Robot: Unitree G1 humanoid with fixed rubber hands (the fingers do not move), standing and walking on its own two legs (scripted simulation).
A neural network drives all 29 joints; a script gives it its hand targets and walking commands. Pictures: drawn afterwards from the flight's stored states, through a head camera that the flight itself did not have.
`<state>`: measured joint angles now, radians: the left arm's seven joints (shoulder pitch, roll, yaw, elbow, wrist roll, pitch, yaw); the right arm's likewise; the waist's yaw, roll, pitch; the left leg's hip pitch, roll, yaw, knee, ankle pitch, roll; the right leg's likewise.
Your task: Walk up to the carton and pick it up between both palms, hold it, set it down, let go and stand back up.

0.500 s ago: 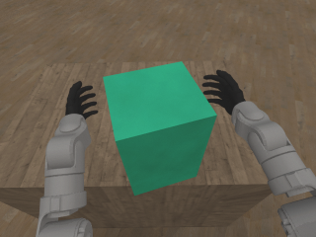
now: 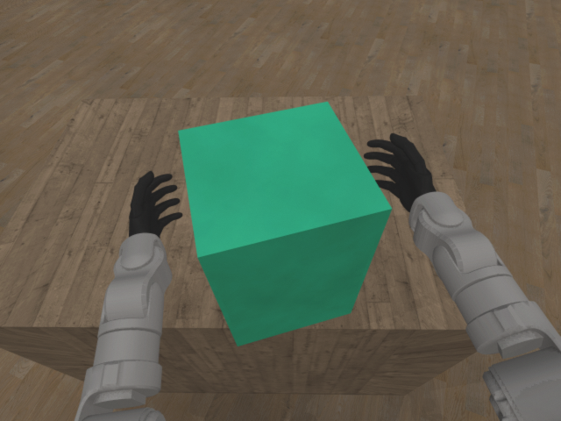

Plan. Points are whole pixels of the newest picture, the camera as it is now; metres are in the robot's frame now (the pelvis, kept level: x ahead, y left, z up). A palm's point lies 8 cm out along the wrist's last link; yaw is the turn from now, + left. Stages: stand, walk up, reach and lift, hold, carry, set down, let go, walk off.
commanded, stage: reach and lift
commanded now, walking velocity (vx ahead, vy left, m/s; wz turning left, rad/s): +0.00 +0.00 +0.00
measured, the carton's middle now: (278, 236) +0.38 +0.04 +0.04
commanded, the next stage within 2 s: none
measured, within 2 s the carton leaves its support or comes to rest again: leaves its support in 1.62 s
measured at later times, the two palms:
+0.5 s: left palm (166, 231) +0.37 +0.20 +0.07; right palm (384, 194) +0.42 -0.11 +0.09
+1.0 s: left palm (172, 228) +0.37 +0.19 +0.07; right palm (380, 196) +0.43 -0.10 +0.09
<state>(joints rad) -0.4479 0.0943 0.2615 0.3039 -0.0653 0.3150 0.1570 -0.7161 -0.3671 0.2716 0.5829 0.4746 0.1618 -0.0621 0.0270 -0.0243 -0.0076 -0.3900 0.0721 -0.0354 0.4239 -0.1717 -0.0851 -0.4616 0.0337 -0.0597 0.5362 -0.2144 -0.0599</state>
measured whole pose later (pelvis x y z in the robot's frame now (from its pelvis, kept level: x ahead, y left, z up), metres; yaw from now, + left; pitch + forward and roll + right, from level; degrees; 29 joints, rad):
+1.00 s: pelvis +0.00 +0.00 +0.00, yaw +0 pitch +11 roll +2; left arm -0.47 -0.01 0.26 0.31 -0.03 0.26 0.22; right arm -0.72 -0.18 0.22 0.62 0.44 0.10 -0.16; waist 0.03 -0.02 -0.04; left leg -0.44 0.08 -0.04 0.42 -0.17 -0.09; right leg -0.51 0.04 -0.06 0.54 -0.21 -0.06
